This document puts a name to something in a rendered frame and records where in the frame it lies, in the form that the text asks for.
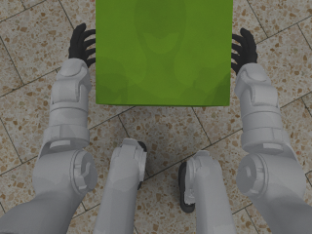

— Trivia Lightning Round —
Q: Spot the carton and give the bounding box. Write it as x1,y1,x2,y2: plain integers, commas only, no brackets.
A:
96,0,233,107

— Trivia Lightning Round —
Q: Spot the robot right foot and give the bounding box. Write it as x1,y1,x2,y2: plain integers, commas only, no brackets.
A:
178,162,196,214

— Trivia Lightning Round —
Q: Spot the right robot forearm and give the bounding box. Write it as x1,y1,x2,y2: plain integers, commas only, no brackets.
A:
234,62,307,193

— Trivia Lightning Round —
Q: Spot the robot right hand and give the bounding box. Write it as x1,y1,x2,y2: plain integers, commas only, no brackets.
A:
231,27,258,76

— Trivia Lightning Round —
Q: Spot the robot left hand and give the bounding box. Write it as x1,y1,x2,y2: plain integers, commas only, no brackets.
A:
68,22,96,68

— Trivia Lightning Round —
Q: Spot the right robot upper arm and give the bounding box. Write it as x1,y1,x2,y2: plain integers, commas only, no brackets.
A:
235,152,312,234

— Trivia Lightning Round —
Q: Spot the robot left shin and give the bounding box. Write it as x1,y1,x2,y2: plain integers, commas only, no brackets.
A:
109,137,142,167

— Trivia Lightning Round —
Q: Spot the left robot upper arm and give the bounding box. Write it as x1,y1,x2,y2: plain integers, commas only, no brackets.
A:
0,149,98,234

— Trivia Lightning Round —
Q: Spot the left robot forearm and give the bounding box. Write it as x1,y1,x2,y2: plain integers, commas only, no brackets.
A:
32,58,93,190

